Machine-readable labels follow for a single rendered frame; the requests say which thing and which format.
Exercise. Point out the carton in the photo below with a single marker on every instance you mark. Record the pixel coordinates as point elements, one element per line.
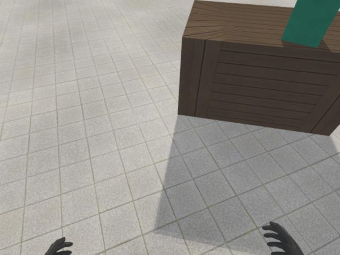
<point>309,21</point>

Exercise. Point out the pedestal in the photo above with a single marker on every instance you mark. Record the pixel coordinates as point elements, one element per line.
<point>236,68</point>

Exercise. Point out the left robot hand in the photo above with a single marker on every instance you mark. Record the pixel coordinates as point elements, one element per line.
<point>57,245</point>

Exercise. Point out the right robot hand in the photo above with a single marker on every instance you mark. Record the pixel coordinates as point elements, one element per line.
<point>287,243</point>

